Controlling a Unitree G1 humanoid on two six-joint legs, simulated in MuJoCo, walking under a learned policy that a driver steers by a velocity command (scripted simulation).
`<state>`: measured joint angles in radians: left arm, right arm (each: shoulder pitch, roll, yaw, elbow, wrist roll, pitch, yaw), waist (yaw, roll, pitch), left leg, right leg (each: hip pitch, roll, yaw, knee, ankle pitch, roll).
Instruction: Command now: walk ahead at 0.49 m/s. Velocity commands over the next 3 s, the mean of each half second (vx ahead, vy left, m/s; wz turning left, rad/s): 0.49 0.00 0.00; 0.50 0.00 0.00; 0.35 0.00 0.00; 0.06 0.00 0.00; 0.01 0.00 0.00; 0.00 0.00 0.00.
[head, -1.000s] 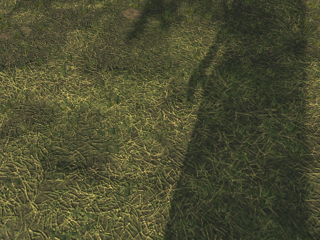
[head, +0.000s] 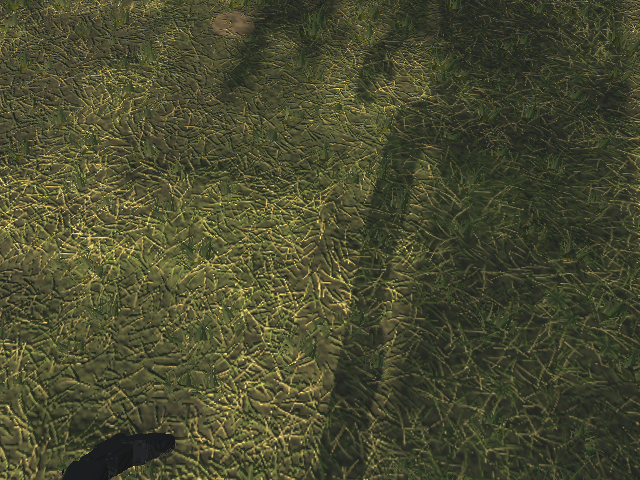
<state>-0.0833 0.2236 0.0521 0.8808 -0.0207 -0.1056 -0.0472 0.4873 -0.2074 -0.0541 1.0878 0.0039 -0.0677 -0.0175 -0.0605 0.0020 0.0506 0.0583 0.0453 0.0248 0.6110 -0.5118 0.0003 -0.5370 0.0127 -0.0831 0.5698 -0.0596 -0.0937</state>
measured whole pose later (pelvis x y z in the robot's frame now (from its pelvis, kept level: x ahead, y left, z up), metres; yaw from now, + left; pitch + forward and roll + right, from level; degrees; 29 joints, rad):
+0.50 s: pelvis +0.30 +0.03 +0.01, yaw +0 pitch +2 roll -2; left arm 0.39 0.25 0.06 1.05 -0.02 -0.07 0.00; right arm 0.00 -0.23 -0.05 0.83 0.02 -0.10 0.03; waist 0.07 0.03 0.01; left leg -0.53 0.06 0.03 0.50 -0.03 0.07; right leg 0.07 0.01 -0.06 0.31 -0.41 0.01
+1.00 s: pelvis +0.57 +0.05 +0.03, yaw +0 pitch +2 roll +2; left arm 0.00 0.23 0.05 0.89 -0.02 -0.08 -0.03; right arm 0.39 -0.23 -0.06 1.00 0.01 -0.08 -0.01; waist -0.07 -0.04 0.00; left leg 0.06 -0.05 0.07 0.20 -0.30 0.03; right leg -0.62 -0.08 0.00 0.55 0.05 -0.04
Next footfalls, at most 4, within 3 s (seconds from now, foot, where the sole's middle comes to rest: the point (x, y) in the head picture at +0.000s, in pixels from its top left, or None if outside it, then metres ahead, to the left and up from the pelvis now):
0.50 left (243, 457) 0.48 0.15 -0.75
1.08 right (347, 312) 0.80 -0.09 -0.75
1.54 left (253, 249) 0.99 0.13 -0.75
1.76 right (355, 277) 0.90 -0.11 -0.75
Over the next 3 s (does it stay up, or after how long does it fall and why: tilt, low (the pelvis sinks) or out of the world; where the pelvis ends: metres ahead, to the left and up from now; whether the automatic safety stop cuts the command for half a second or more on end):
stays up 0.91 0.00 0.02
